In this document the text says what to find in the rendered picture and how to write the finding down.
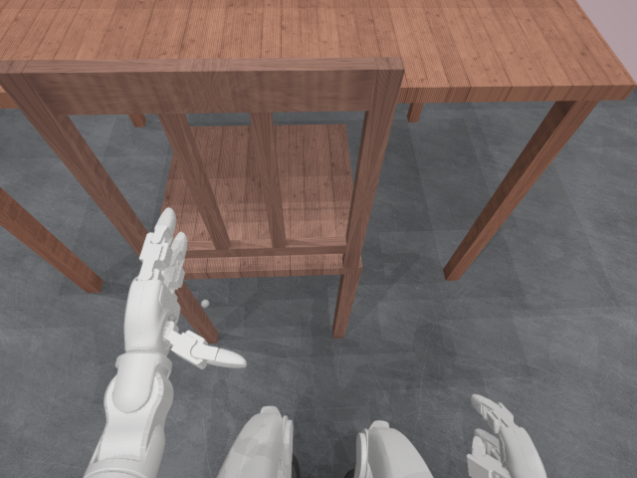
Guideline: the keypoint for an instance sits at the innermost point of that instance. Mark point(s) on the chair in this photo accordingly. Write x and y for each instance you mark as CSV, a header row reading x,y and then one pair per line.
x,y
259,200

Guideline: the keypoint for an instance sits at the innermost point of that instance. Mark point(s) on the robot left thigh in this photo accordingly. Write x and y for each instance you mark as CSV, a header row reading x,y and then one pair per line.
x,y
264,444

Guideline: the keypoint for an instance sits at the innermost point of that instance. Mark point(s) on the robot left forearm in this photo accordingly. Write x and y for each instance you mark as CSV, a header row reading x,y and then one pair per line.
x,y
137,401

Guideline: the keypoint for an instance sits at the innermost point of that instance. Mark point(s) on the robot right thigh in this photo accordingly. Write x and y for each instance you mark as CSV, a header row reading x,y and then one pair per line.
x,y
384,452

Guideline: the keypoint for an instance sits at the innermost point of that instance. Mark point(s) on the robot left hand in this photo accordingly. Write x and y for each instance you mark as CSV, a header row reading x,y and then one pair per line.
x,y
151,300

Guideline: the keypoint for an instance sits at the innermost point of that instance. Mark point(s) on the table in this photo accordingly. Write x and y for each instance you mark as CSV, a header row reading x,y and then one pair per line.
x,y
453,51

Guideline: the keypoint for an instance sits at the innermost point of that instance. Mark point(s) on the robot right hand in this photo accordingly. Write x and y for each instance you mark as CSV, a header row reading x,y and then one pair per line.
x,y
513,455

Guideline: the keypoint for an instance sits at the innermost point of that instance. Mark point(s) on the robot thigh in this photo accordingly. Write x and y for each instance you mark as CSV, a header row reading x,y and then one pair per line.
x,y
384,452
264,444

